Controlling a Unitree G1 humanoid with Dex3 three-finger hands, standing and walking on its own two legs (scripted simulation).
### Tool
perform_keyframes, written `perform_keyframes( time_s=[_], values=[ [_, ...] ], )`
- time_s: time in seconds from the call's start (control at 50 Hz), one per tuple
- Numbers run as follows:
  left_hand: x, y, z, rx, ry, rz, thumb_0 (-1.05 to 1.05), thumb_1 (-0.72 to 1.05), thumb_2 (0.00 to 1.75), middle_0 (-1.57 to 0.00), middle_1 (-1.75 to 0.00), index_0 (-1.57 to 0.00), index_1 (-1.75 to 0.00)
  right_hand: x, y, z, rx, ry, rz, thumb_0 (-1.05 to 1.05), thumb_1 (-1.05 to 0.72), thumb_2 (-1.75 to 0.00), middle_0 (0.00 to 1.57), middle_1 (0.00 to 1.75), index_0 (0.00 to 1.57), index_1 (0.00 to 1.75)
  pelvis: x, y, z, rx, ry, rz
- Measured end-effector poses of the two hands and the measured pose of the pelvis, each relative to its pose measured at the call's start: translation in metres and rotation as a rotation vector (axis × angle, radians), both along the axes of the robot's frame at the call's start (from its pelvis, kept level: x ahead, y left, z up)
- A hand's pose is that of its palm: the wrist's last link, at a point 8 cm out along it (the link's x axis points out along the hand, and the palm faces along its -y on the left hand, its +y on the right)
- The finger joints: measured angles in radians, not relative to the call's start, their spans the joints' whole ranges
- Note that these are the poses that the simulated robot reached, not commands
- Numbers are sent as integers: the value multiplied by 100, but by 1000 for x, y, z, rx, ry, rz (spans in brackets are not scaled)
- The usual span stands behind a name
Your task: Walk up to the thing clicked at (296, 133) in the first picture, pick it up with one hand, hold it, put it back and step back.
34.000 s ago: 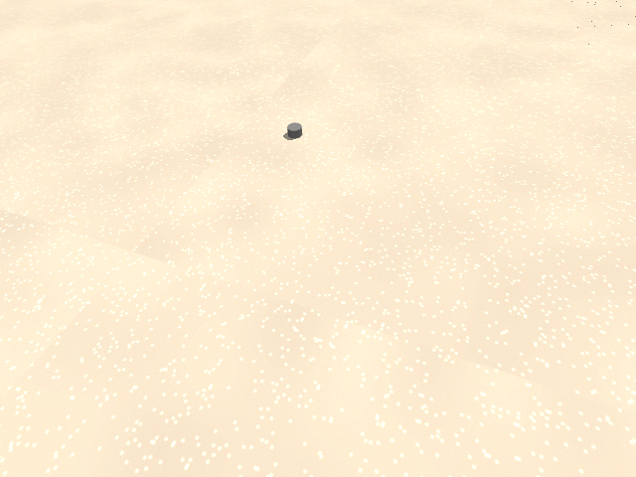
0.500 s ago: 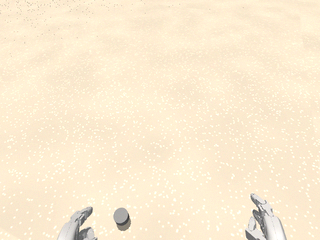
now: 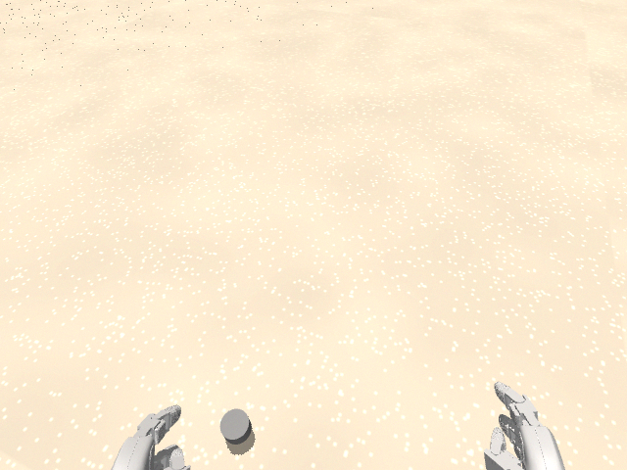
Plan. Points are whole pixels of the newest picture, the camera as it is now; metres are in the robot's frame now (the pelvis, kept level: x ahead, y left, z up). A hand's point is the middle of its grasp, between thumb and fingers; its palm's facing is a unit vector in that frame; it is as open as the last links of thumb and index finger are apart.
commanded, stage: home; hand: left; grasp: from above
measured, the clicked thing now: (236, 426) +0.40 +0.25 -0.69
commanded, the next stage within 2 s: stand in 0.26 s
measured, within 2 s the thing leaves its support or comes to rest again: neither
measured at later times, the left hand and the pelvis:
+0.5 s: hand out of the picture +0.16 +0.21 -0.08, palm faces +0.00 -0.95 -0.31, open 7.4 cm; pelvis -0.01 +0.00 +0.02, yaw +0 degrees
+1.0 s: hand out of the picture +0.04 +0.25 -0.10, palm faces +0.04 -0.95 -0.31, open 7.4 cm; pelvis -0.01 +0.02 +0.06, yaw +0 degrees
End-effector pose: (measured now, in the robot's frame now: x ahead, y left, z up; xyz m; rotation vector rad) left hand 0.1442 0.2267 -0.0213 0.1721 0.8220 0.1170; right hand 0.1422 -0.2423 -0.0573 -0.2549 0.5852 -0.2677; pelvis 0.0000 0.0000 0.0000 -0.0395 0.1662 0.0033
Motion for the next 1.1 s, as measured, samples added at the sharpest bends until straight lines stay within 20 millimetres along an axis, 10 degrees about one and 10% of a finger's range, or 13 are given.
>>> perform_keyframes(
  time_s=[0.36,0.48,0.84,1.1],
  values=[
    [-2,2,1,2,-9,2,1,90,90,-21,-30,-20,-30,-2,4,-1,7,1,1,1,-90,-90,20,30,21,30,-3,1,-1,-2,1,-1],
    [2,25,-26,113,-6,-38,1,90,90,-21,-30,-21,-30,-15,-6,-21,-33,316,148,1,-90,-90,20,30,21,30,-11,2,13,35,-105,-4],
    [-91,66,-53,99,366,97,1,90,90,-21,-30,-20,-30,-69,-14,-10,28,577,14,0,-90,-90,20,30,21,30,-3,18,50,30,-206,-1],
    [-118,71,-43,109,444,129,1,90,90,-21,-30,-20,-30,-74,-8,-7,62,597,7,0,-90,-90,20,30,21,30,-9,20,62,38,-244,1]
  ],
)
